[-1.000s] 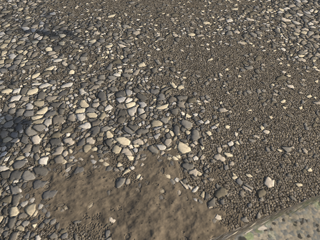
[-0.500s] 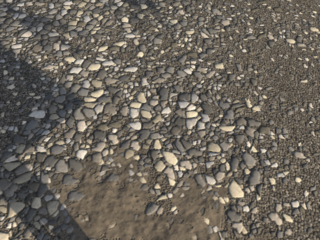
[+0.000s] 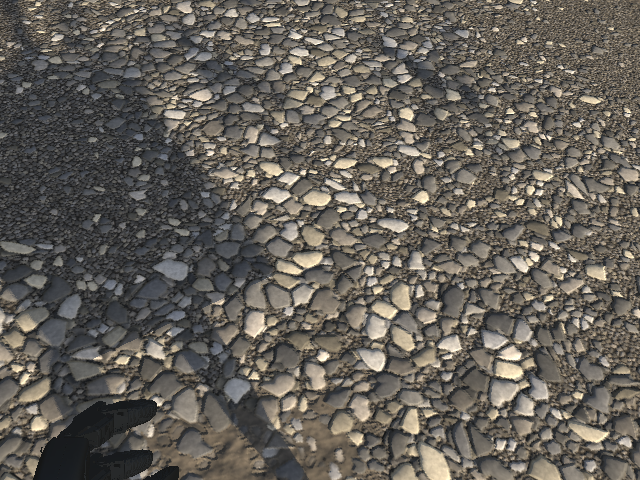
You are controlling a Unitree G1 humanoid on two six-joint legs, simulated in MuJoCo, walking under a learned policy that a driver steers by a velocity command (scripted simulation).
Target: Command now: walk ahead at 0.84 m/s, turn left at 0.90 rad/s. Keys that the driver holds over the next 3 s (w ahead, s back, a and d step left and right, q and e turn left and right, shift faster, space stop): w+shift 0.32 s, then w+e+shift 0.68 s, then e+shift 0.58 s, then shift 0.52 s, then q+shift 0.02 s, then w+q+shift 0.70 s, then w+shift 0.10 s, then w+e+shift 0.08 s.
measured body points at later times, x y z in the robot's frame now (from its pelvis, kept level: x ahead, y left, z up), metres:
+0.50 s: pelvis +0.36 +0.00 -0.01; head +0.40 -0.01 +0.44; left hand +0.20 +0.21 -0.12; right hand +0.68 -0.14 -0.05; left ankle +0.54 +0.19 -0.69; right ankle +0.21 -0.16 -0.73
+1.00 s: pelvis +0.79 +0.01 -0.04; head +0.80 -0.02 +0.41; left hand +1.08 +0.19 -0.08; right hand +0.72 -0.28 -0.18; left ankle +0.57 +0.19 -0.72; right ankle +0.96 -0.10 -0.72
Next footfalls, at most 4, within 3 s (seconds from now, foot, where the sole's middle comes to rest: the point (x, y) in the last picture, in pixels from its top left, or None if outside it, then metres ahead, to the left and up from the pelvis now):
0.12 right None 0.25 -0.16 -0.77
0.58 left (189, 436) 0.60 0.19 -0.77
1.02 right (316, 282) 0.99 -0.11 -0.77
1.42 left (315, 194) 1.31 -0.13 -0.77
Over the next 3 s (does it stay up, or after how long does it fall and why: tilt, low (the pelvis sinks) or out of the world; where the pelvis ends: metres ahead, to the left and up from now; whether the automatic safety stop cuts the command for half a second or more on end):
stays up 1.50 -0.34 -0.02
